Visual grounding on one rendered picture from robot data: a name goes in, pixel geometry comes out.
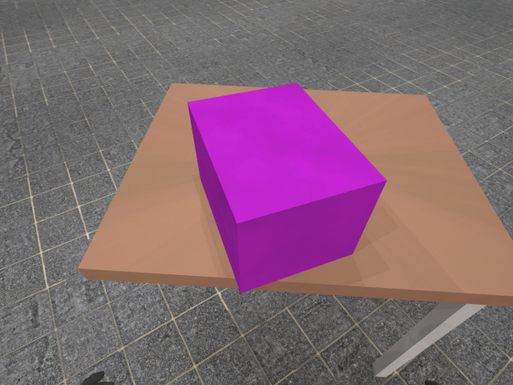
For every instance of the table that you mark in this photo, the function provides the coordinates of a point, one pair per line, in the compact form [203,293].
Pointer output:
[432,236]

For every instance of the carton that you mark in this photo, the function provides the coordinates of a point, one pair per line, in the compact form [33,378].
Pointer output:
[287,188]

